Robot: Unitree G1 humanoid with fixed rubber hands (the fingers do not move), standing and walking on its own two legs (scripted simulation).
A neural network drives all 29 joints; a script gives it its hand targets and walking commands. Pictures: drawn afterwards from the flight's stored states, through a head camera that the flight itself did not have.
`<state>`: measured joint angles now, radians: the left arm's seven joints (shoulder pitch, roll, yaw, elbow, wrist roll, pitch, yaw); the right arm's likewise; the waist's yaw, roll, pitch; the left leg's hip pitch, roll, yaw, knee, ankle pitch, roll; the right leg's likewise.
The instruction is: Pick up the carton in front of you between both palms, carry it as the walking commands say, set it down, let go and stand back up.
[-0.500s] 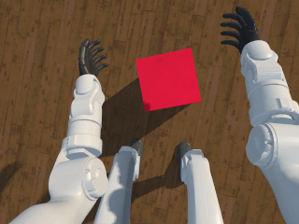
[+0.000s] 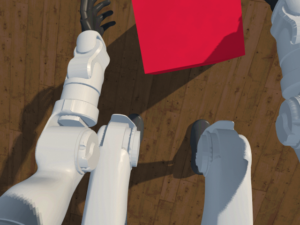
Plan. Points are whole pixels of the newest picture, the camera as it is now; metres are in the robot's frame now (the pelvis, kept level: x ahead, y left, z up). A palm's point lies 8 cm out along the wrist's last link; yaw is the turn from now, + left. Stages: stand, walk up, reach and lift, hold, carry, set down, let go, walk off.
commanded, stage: reach and lift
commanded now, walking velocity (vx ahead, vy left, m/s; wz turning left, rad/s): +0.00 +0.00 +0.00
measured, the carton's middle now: (182, 30) +0.53 -0.05 -0.29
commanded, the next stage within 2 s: none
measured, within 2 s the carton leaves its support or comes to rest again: leaves its support in 0.96 s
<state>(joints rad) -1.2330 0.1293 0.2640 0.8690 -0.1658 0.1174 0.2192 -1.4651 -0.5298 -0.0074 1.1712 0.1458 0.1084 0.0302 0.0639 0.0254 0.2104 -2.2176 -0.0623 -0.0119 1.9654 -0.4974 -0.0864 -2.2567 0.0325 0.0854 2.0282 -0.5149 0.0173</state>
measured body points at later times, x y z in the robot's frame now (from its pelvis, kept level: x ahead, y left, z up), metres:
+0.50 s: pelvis +0.01 +0.00 -0.04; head +0.37 -0.06 +0.21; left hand +0.53 +0.14 -0.22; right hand +0.57 -0.22 -0.23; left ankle +0.13 +0.13 -0.38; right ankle +0.11 -0.12 -0.38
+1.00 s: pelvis +0.01 -0.01 -0.05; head +0.36 -0.07 +0.22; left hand +0.55 +0.11 -0.20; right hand +0.56 -0.19 -0.22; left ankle +0.13 +0.13 -0.38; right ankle +0.11 -0.12 -0.38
